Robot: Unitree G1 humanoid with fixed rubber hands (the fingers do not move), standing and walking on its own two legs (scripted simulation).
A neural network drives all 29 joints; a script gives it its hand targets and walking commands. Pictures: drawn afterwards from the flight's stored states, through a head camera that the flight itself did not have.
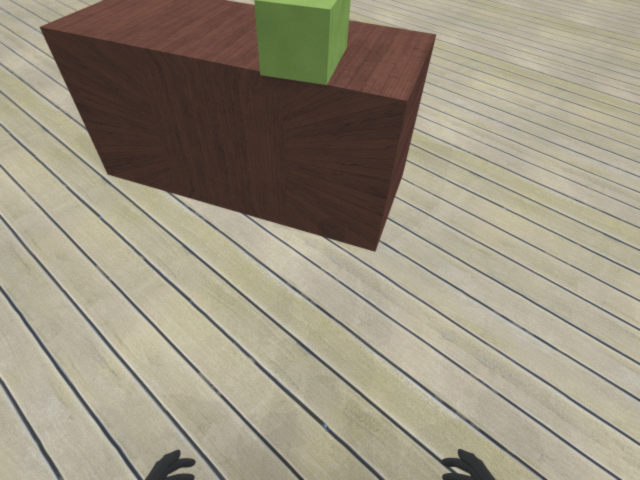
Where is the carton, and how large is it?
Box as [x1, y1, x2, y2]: [254, 0, 350, 84]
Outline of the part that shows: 254,0 260,74 326,84 346,47 350,0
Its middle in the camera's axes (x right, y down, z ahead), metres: -0.04 -0.67 +1.22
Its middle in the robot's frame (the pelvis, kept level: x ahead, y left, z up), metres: +1.38 +0.02 +0.02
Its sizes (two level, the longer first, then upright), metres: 0.298 0.213 0.206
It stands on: a pedestal, 0.67 m high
